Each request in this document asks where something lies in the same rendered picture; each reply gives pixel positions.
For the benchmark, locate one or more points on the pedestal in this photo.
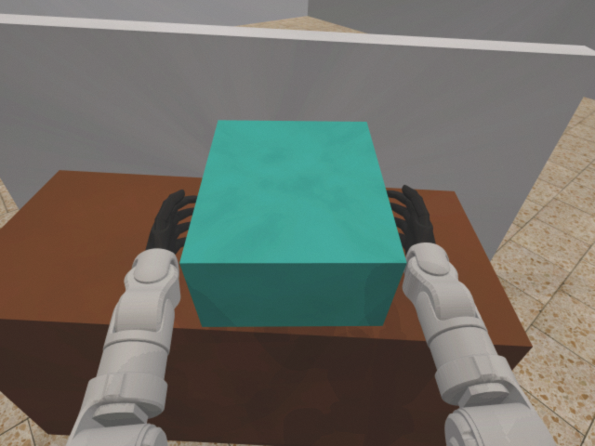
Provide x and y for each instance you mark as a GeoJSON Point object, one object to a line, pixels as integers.
{"type": "Point", "coordinates": [63, 260]}

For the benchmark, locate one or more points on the left robot forearm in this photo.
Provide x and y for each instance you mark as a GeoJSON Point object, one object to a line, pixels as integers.
{"type": "Point", "coordinates": [130, 385]}

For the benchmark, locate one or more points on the right robot hand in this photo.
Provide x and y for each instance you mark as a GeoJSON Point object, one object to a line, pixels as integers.
{"type": "Point", "coordinates": [416, 227]}

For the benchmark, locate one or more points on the carton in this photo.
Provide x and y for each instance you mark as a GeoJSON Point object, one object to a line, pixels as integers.
{"type": "Point", "coordinates": [292, 226]}

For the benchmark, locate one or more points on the right robot forearm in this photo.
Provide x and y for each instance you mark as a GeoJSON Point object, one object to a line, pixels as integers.
{"type": "Point", "coordinates": [469, 370]}

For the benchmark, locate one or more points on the left robot upper arm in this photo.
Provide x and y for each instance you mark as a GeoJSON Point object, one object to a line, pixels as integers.
{"type": "Point", "coordinates": [131, 435]}

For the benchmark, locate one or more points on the left robot hand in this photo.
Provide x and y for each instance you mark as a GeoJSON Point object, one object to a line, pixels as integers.
{"type": "Point", "coordinates": [165, 229]}

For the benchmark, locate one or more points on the right robot upper arm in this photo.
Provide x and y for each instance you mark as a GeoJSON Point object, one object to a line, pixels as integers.
{"type": "Point", "coordinates": [510, 424]}

